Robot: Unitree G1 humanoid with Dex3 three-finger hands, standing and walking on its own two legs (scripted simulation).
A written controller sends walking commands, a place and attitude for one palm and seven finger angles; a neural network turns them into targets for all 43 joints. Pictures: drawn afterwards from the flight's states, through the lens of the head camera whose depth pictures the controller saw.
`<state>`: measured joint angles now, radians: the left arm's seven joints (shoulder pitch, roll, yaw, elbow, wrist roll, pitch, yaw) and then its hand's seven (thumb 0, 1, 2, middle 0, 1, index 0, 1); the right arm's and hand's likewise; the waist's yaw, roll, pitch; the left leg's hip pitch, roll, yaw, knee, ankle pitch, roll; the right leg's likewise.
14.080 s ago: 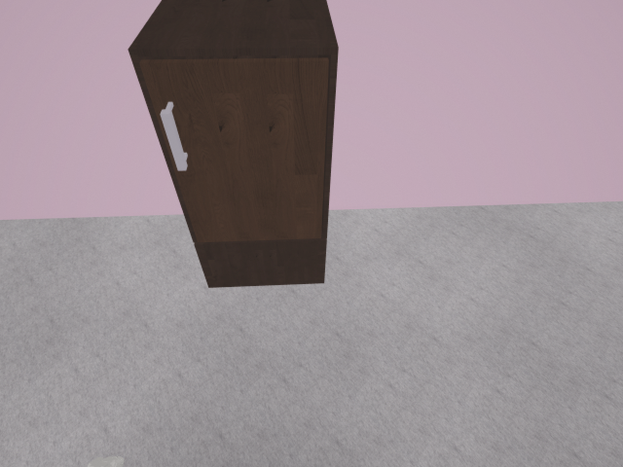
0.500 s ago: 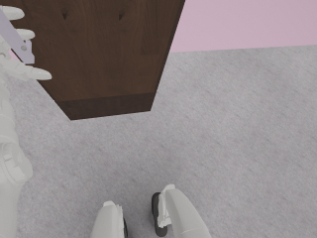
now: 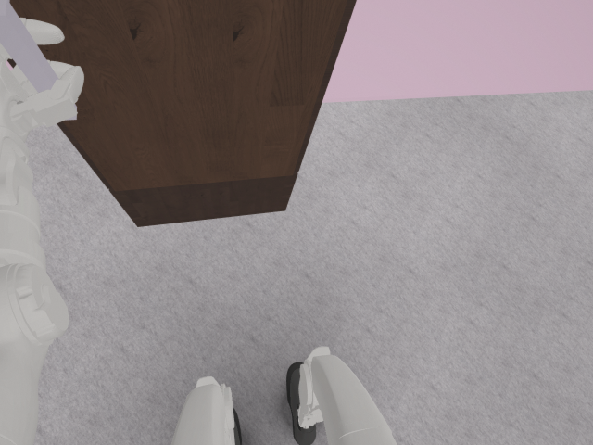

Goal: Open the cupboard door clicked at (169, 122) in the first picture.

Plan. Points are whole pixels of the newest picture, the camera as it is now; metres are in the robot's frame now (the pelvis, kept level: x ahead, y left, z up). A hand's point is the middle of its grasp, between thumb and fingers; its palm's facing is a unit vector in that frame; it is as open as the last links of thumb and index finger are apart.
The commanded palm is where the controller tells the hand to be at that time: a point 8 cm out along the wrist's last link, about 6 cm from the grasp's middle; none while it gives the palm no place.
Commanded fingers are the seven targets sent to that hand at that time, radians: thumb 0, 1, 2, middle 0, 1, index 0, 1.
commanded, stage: close the thumb around the handle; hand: left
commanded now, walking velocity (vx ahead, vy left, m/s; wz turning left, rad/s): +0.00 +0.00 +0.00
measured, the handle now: (38, 55) +0.59 +0.25 +0.05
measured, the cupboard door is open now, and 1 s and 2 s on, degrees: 0 30 46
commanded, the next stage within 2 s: pull the door open along its arc in 0.16 s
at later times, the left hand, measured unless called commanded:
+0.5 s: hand (63, 103) +0.53 +0.22 +0.05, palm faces +0.03 -1.00 -0.03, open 5.6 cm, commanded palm +0.47 +0.25 +0.05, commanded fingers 0.00 0.90 0.90 -0.40 -1.35 -0.40 -1.35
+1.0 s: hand (146, 226) +0.37 +0.13 +0.05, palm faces +0.43 -0.90 +0.01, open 5.7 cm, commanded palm +0.30 +0.15 +0.05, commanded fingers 0.00 0.90 0.90 -0.40 -1.35 -0.40 -1.35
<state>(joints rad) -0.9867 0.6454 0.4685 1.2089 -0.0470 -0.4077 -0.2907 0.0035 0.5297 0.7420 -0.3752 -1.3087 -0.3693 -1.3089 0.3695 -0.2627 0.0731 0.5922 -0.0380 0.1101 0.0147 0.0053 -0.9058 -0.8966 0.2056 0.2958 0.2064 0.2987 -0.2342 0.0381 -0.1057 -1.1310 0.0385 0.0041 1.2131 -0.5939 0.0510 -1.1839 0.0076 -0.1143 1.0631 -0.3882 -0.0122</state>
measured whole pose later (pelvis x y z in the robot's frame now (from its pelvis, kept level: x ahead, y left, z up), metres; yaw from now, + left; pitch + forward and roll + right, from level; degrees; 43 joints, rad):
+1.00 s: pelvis +0.02 -0.01 +0.03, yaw +2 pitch +21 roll -2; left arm -0.16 -0.04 0.02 0.41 0.04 -0.45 0.47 0.00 0.72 0.77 -0.35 -1.35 -0.38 -1.35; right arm 0.20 -0.19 -0.02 0.55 -0.06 0.06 0.07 0.01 -0.91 -0.90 0.20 0.30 0.20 0.30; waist -0.02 0.03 -0.16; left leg -0.86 0.01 0.04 1.08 -0.58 0.04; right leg -0.96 -0.01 -0.07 1.01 -0.42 -0.01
